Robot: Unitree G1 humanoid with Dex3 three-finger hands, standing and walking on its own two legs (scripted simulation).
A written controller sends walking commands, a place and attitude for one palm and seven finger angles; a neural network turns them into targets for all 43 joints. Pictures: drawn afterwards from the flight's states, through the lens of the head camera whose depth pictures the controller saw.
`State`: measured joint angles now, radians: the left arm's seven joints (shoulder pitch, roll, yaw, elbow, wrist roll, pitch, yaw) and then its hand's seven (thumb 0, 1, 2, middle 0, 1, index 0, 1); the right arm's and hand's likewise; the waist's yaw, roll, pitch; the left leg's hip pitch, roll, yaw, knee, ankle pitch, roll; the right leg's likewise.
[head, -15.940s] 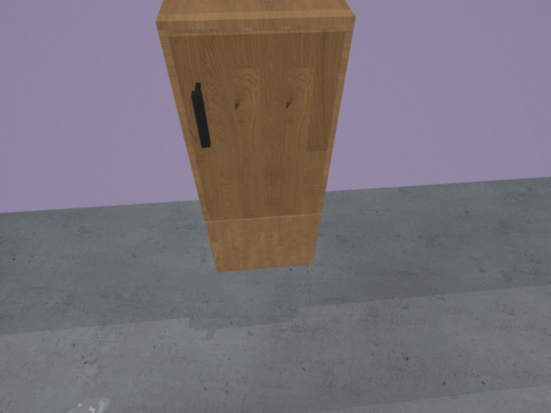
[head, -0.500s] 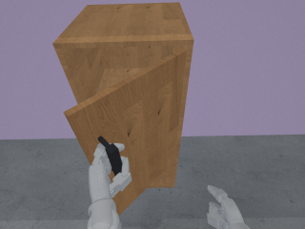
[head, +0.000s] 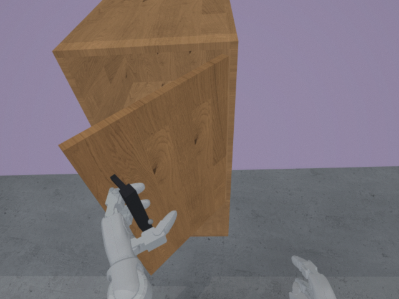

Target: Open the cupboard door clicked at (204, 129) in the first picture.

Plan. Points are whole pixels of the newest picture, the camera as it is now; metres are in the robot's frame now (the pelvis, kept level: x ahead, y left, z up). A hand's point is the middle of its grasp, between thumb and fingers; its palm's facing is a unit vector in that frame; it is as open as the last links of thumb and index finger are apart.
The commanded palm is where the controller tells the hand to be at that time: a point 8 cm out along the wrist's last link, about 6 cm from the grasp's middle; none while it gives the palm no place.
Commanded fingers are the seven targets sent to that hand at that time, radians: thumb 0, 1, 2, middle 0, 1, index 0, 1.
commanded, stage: open thumb and fingers to let go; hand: left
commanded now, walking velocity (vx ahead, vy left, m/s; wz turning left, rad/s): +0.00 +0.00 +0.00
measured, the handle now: (131, 204) +0.29 +0.15 +0.07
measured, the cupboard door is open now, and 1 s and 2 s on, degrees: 46 47 47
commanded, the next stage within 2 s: slide the hand sideways off the handle in 0.44 s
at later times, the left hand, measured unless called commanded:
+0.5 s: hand (148, 222) +0.25 +0.11 +0.07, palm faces +0.33 -0.94 +0.01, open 15.1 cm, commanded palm +0.20 +0.16 +0.07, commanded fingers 0.00 -0.50 0.30 -0.15 -0.30 -0.15 -0.30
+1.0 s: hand (130, 249) +0.20 +0.13 +0.08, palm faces -0.06 -1.00 +0.05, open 16.3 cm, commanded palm +0.17 +0.18 +0.07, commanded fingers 0.00 -0.50 0.30 -0.15 -0.30 -0.15 -0.30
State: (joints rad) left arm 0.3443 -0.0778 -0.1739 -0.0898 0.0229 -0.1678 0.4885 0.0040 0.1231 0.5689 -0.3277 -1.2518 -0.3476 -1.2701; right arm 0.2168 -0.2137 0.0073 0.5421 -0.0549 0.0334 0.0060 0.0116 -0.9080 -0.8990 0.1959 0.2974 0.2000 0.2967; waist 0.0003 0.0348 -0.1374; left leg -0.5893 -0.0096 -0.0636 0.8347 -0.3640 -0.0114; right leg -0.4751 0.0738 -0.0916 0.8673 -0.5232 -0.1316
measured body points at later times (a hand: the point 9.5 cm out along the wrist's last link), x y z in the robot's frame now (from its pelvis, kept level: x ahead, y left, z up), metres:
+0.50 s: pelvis +0.00 +0.03 +0.00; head +0.00 +0.00 +0.45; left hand +0.23 +0.16 +0.07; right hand +0.17 -0.20 -0.09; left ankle +0.03 +0.17 -0.69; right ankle -0.05 -0.02 -0.69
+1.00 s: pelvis -0.02 +0.09 -0.02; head +0.00 +0.08 +0.43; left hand +0.20 +0.18 +0.07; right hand +0.14 -0.14 -0.09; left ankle +0.03 +0.18 -0.69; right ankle -0.05 -0.02 -0.69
